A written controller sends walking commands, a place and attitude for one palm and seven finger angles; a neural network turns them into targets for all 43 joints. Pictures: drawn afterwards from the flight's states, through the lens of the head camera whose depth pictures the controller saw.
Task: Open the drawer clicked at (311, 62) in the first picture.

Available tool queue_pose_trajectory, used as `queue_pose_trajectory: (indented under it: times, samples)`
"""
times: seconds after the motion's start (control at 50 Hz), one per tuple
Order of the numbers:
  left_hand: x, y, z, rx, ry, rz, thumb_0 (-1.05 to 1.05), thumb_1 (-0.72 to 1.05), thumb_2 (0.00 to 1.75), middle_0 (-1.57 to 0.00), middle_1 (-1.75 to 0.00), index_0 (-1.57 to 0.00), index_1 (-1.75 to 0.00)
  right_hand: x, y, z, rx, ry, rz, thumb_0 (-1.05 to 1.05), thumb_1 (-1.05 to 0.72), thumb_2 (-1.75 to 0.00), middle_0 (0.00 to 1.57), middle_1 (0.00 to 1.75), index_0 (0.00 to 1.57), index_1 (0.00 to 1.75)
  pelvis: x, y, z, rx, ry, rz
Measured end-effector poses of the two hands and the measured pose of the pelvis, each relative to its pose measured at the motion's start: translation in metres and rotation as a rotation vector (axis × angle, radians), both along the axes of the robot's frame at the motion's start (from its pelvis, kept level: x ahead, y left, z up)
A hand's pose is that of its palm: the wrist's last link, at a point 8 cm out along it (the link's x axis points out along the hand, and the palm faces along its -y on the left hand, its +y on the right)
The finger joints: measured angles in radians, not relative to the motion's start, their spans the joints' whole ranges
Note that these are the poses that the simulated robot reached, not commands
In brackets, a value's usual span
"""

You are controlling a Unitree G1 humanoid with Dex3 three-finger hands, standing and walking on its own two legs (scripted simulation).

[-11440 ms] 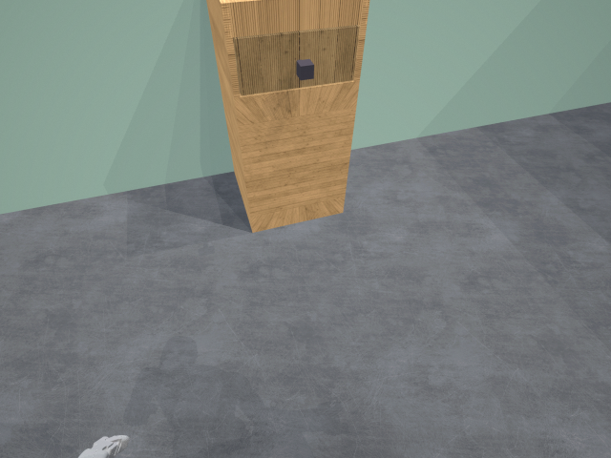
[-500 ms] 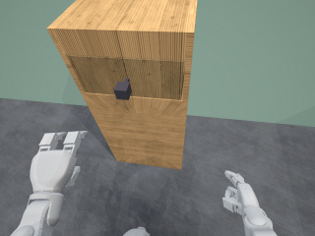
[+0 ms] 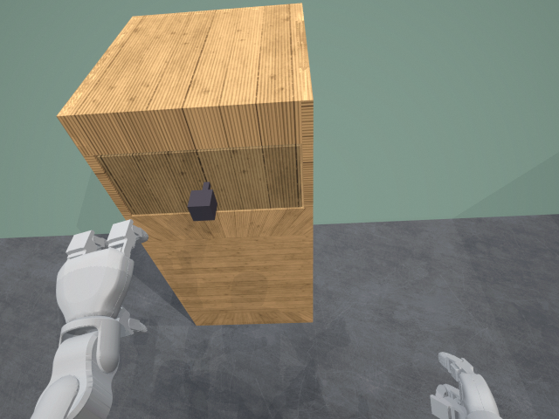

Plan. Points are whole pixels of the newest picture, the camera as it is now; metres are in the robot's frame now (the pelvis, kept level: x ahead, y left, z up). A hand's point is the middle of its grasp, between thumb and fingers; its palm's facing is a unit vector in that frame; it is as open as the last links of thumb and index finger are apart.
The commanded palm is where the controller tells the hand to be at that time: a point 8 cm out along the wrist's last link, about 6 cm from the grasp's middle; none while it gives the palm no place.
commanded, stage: raise the hand with hooked fingers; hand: left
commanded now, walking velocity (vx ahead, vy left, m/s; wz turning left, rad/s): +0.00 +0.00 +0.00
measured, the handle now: (204, 197) +0.51 +0.21 -0.01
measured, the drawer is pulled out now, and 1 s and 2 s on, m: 0.00 0.00 0.00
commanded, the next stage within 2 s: move the hooked fingers above the handle in 0.70 s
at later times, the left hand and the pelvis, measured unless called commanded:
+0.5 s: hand (98, 269) +0.28 +0.28 +0.09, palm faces -0.01 -0.10 -0.99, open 13.8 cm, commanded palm +0.25 +0.28 +0.16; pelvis -0.03 +0.04 +0.02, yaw +1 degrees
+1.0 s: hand (123, 265) +0.29 +0.25 +0.09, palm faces +0.01 -0.06 -1.00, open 13.8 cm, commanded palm +0.27 +0.26 +0.15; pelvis -0.03 +0.00 +0.02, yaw +1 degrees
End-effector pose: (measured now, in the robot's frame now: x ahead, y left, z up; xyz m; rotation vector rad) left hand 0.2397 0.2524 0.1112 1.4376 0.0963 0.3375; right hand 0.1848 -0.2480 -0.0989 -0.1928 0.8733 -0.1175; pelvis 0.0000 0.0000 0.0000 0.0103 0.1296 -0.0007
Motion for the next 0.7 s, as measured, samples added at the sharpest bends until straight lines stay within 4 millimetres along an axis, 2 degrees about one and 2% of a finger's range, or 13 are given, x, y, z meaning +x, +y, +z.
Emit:
queue_pose_trajectory:
  times: [0.14,0.24,0.32,0.42,0.54,0.62,0.7]
  samples:
    - [0.017,-0.004,0.02,0.009,0.058,-0.12,0.0,-0.43,0.33,-0.31,-1.16,-0.32,-1.16,0.013,0.049,0.025,0.031,-0.076,0.066,0.01,-0.91,-0.9,0.19,0.3,0.2,0.3,-0.007,0.016,0.009,-0.009,-0.068,0.001]
    - [0.024,0.013,0.042,0.039,0.038,-0.126,0.0,-0.47,0.31,-0.32,-1.18,-0.32,-1.18,0.01,0.076,0.03,0.06,-0.079,0.109,0.01,-0.91,-0.9,0.2,0.3,0.2,0.3,-0.014,0.024,0.013,-0.016,-0.096,0.008]
    - [0.028,0.029,0.053,0.036,0.056,-0.095,0.0,-0.48,0.3,-0.31,-1.19,-0.32,-1.19,-0.002,0.086,0.026,0.071,-0.044,0.126,0.01,-0.9,-0.9,0.2,0.3,0.2,0.3,-0.019,0.03,0.016,-0.019,-0.107,0.017]
    - [0.028,0.035,0.049,0.018,0.12,-0.112,0.0,-0.49,0.3,-0.31,-1.2,-0.32,-1.2,-0.023,0.085,0.019,0.065,0.015,0.127,0.01,-0.9,-0.9,0.2,0.3,0.2,0.3,-0.023,0.035,0.018,-0.021,-0.108,0.02]
    - [0.014,0.023,0.034,0.012,0.158,-0.225,0.0,-0.49,0.3,-0.31,-1.2,-0.32,-1.2,-0.046,0.072,0.012,0.034,0.071,0.107,0.01,-0.9,-0.9,0.2,0.3,0.2,0.3,-0.026,0.037,0.019,-0.022,-0.107,0.017]
    - [0.006,0.02,0.04,0.035,0.09,-0.256,0.0,-0.49,0.3,-0.32,-1.2,-0.32,-1.2,-0.054,0.063,0.008,0.018,0.097,0.099,0.01,-0.91,-0.9,0.2,0.3,0.2,0.3,-0.029,0.035,0.018,-0.02,-0.105,0.019]
    - [0.006,0.026,0.049,0.048,0.033,-0.198,0.0,-0.49,0.3,-0.32,-1.2,-0.32,-1.2,-0.055,0.057,0.005,0.025,0.103,0.093,0.01,-0.91,-0.9,0.2,0.3,0.2,0.3,-0.031,0.03,0.018,-0.017,-0.1,0.022]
